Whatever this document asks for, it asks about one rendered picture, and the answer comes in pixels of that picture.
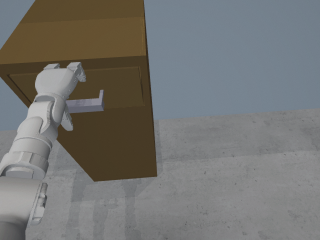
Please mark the left robot forearm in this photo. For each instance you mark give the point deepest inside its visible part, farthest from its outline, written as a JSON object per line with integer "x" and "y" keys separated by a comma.
{"x": 30, "y": 150}

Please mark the drawer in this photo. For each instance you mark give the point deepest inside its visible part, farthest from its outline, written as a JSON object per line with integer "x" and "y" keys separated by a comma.
{"x": 122, "y": 86}

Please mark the robot left upper arm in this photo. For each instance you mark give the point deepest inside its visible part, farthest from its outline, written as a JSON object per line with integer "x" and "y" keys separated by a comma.
{"x": 22, "y": 204}

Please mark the handle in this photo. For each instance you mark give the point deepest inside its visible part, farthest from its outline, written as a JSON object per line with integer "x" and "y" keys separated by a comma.
{"x": 86, "y": 105}

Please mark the cabinet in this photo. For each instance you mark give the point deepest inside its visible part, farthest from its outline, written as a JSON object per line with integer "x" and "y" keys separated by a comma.
{"x": 119, "y": 142}

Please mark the robot left hand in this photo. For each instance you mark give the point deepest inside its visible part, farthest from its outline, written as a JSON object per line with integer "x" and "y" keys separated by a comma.
{"x": 62, "y": 82}

